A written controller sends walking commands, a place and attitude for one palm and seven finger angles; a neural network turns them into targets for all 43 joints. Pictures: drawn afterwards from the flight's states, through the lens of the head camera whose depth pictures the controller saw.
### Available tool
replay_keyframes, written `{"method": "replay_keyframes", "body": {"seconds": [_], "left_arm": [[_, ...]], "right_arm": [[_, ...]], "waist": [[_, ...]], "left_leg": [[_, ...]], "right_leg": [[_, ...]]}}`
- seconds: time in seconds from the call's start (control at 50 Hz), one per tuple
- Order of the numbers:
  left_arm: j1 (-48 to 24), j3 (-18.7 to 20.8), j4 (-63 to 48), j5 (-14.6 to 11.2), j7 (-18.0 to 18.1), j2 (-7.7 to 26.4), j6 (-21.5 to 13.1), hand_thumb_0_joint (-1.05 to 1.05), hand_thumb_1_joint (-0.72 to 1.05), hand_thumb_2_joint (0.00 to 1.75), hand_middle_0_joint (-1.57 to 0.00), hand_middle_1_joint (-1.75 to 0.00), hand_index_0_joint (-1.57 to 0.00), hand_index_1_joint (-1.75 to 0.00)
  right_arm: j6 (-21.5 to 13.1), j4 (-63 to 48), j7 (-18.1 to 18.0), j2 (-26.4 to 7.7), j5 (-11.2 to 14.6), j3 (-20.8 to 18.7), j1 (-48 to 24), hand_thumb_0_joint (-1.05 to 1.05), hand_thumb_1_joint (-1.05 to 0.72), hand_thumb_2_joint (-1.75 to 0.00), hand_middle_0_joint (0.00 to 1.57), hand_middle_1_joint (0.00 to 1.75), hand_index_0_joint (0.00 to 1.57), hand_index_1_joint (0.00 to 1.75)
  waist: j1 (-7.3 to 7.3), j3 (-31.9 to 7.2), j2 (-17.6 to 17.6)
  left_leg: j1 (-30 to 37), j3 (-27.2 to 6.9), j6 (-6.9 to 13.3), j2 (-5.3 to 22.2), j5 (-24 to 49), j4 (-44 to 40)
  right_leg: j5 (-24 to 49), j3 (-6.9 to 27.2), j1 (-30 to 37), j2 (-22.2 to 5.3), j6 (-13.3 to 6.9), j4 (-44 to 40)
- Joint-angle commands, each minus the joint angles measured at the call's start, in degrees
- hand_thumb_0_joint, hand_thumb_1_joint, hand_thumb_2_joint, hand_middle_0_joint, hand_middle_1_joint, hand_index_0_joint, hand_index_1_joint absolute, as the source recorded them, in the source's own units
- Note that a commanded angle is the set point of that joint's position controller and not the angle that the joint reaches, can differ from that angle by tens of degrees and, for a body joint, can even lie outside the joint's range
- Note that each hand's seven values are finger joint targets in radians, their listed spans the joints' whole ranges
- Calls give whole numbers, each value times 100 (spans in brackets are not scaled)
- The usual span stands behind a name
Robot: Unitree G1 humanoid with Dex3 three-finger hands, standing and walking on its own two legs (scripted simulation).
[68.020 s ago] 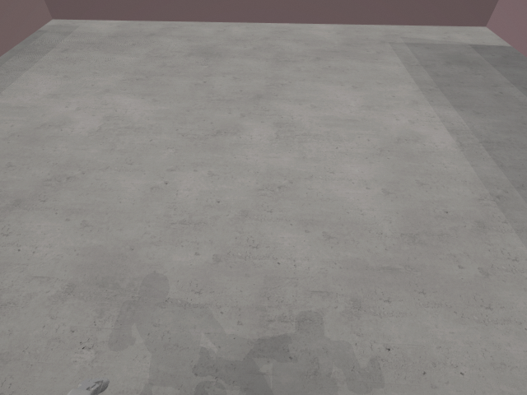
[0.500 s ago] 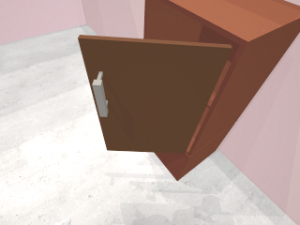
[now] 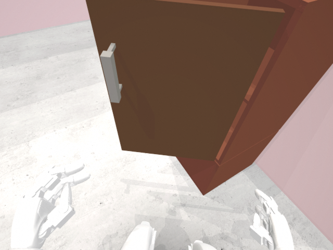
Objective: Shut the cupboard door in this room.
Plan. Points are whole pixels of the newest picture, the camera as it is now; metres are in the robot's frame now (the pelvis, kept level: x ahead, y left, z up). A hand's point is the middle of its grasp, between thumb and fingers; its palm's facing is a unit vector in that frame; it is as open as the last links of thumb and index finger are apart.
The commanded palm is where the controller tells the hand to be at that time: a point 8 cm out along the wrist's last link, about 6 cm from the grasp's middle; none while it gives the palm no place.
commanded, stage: raise the hand and make a fist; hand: left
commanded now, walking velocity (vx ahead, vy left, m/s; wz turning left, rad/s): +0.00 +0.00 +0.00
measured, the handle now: (114, 74) +0.49 +0.20 +0.15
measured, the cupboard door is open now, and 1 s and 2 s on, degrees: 53 53 53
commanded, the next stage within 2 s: bring the fist close to the handle in 1.34 s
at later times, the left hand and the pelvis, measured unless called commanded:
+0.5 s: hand (80, 173) +0.24 +0.21 +0.10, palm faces -0.05 -1.00 -0.01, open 3.3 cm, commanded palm +0.21 +0.27 +0.12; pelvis +0.04 +0.04 +0.03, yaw -2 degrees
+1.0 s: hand (61, 147) +0.25 +0.23 +0.16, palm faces +0.05 -1.00 -0.06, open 3.1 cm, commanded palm +0.22 +0.27 +0.15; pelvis +0.02 +0.03 +0.06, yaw -1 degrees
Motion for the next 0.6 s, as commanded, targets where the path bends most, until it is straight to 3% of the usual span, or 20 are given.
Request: {"method": "replay_keyframes", "body": {"seconds": [0.0,0.02,0.04,0.06,0.08,0.12,0.14,0.16,0.18,0.24,0.3,0.34,0.44,0.46,0.5,0.56,0.58], "left_arm": [[-681,-19,-420,-12,-612,604,224,0,90,90,-73,-88,-73,-88],[-557,77,-237,-54,-739,642,615,0,90,90,-75,-90,-75,-90],[-402,297,-179,-135,-830,739,1002,0,90,90,-77,-92,-77,-92],[-168,571,-116,-214,-858,851,1325,0,90,90,-79,-94,-79,-94],[-113,720,-474,-331,-846,830,1523,0,90,90,-81,-96,-81,-96],[-131,1139,-1049,-461,-621,904,1638,0,90,90,-84,-100,-84,-100],[-98,1250,-1236,-470,-463,880,1567,0,90,90,-86,-102,-86,-102],[-93,1321,-1388,-436,-298,951,1422,0,90,90,-88,-104,-88,-104],[-70,1104,-1538,-413,-208,728,1245,0,90,90,-90,-106,-90,-106],[-171,540,-1433,-237,-136,362,709,0,90,90,-95,-112,-95,-112],[-290,56,-1226,-106,-339,174,586,0,90,90,-101,-118,-101,-118],[-309,-99,-1261,-84,-475,205,716,0,90,90,-104,-122,-104,-122],[-449,485,-2023,-51,-233,792,1030,0,90,90,-113,-132,-113,-132],[-523,668,-2107,-38,-96,952,1058,0,90,90,-115,-134,-115,-134],[-613,567,-2149,-87,88,719,1032,0,90,90,-119,-138,-119,-138],[-799,393,-1866,-37,209,564,1113,0,90,90,-124,-144,-124,-144],[-868,168,-1723,-4,180,399,1187,0,90,90,-126,-146,-126,-146]], "right_arm": [[-255,-687,-119,-653,90,-233,-136,0,-90,-90,20,30,20,30],[-166,-769,-137,-657,129,-254,-121,0,-90,-90,20,30,20,30],[-76,-874,-158,-639,176,-273,-146,0,-90,-90,20,30,20,30],[5,-947,-168,-602,205,-275,-206,0,-90,-90,20,30,20,30],[78,-1073,-167,-537,203,-269,-190,0,-90,-90,20,30,20,30],[171,-1125,-172,-406,154,-276,-220,0,-90,-90,20,30,20,30],[198,-1105,-160,-350,115,-275,-174,0,-90,-90,20,30,20,30],[194,-1073,-155,-326,84,-258,-198,0,-90,-90,20,30,20,30],[176,-1068,-121,-283,47,-242,-138,0,-90,-90,20,30,20,30],[134,-901,-25,-366,-5,-262,-4,0,-90,-90,20,30,20,30],[110,-893,26,-527,-14,-282,48,0,-90,-90,20,30,20,30],[110,-1001,19,-621,28,-284,68,0,-90,-90,20,30,20,30],[237,-1215,-52,-609,62,-288,68,0,-90,-90,20,30,20,30],[289,-1200,-63,-586,43,-264,44,0,-90,-90,20,30,20,30],[344,-1235,-54,-513,59,-201,-30,0,-90,-90,20,30,20,30],[405,-1209,-35,-577,54,-130,-43,0,-90,-90,20,30,20,30],[401,-1222,-25,-581,68,-97,-70,0,-90,-90,20,30,20,30]], "waist": [[-541,-325,-124],[-457,-468,-353],[-279,-751,-499],[-77,-1008,-458],[14,-1355,-483],[151,-1729,-468],[195,-1783,-435],[259,-1709,-291],[201,-1557,-100],[-77,-1056,22],[-262,-876,126],[-286,-889,252],[-65,-1578,254],[8,-1522,403],[-33,-1169,466],[-156,-700,415],[-239,-492,402]], "left_leg": [[545,-25,159,92,108,-798],[545,16,162,79,216,-863],[608,42,157,47,392,-947],[747,38,157,7,683,-1026],[930,50,137,-12,987,-1105],[1339,26,99,4,1541,-1275],[1520,26,82,9,1821,-1374],[1662,16,83,2,2078,-1423],[1820,39,64,0,2267,-1513],[2108,-27,44,73,2516,-1527],[2124,-99,24,133,2256,-1521],[2196,-188,-1,168,1943,-1684],[2733,-264,-37,200,2156,-2008],[2762,-290,-63,198,2135,-2075],[2798,-331,-111,226,1786,-2262],[2684,-457,-103,283,1226,-2450],[2635,-476,-88,292,912,-2533]], "right_leg": [[-173,1539,-53,-330,429,-2007],[-11,1580,228,-386,498,-2098],[293,1658,640,-457,571,-2161],[805,1699,1048,-486,641,-2135],[1469,1678,1444,-563,728,-2092],[2795,1469,1856,-556,805,-1873],[3379,1235,1942,-483,742,-1711],[3755,1039,1923,-387,639,-1548],[3897,864,1740,-333,538,-1456],[3349,565,888,-182,416,-1285],[2459,474,444,-130,338,-1292],[1975,441,395,-113,295,-1435],[2019,408,911,-90,263,-1567],[1994,403,958,-69,232,-1578],[1770,346,858,-51,221,-1662],[1438,312,727,-22,216,-1795],[1292,300,657,-36,229,-1870]]}}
